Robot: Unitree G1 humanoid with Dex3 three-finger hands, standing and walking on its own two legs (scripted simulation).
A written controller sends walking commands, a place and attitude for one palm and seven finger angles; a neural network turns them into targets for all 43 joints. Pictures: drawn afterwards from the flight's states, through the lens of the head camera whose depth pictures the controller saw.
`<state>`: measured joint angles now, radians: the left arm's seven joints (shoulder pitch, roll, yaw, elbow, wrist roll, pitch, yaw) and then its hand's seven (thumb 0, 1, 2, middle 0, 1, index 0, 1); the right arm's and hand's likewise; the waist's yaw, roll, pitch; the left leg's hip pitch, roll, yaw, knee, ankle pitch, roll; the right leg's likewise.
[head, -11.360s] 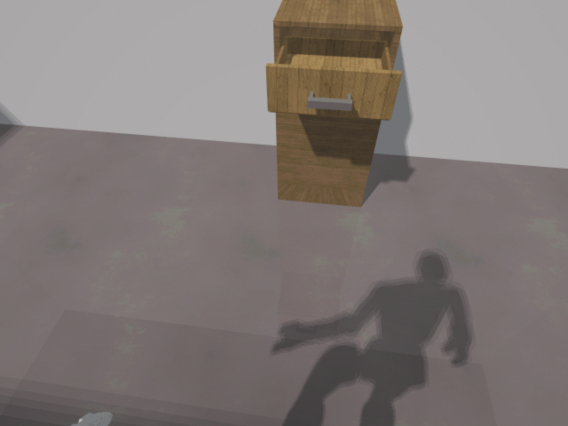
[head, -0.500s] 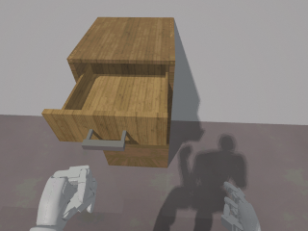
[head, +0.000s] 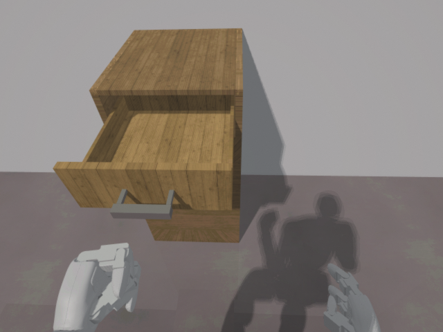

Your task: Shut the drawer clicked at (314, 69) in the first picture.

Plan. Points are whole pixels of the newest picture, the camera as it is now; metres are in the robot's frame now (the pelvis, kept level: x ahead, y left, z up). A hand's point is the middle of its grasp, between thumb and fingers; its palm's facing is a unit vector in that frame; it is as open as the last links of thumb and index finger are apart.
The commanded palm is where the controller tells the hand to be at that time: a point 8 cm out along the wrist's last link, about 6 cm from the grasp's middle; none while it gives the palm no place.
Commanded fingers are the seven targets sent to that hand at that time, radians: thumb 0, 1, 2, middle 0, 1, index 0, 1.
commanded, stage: bring the fist close to the handle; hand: left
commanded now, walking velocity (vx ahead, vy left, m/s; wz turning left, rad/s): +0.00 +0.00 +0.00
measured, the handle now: (144, 202) +0.37 +0.20 +0.01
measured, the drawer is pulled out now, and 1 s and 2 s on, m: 0.27 0.27 0.26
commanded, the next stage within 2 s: push the drawer shut in 1.38 s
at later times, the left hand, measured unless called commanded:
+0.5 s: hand (141, 268) +0.21 +0.15 +0.07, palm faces +0.03 -1.00 -0.05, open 3.3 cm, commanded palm +0.18 +0.20 +0.06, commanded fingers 0.00 0.90 0.90 -1.40 -1.60 -1.40 -1.60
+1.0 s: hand (155, 259) +0.25 +0.15 +0.01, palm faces -0.01 -1.00 -0.02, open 3.3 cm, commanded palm +0.23 +0.20 +0.02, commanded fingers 0.00 0.90 0.90 -1.40 -1.60 -1.40 -1.60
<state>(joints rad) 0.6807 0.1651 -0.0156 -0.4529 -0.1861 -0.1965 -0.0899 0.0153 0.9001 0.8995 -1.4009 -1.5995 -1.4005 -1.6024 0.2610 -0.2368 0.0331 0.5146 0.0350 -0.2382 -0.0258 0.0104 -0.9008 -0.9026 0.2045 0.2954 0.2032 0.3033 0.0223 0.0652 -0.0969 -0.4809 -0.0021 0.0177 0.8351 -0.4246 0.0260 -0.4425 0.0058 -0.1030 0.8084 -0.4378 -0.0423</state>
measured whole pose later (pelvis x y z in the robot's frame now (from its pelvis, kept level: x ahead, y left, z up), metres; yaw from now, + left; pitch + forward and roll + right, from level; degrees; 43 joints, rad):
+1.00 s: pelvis -0.01 +0.01 -0.04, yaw -1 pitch +14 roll -1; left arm 0.26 0.15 0.02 0.03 -0.16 -0.37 -0.07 0.02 0.90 0.90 -1.40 -1.60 -1.40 -1.60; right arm 0.23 -0.23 0.03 0.52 0.01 -0.15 -0.01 0.01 -0.90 -0.90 0.21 0.30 0.20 0.30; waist -0.02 0.04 -0.13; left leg -0.81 0.00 0.03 1.07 -0.50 0.04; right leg -0.78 0.00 -0.09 1.04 -0.50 -0.04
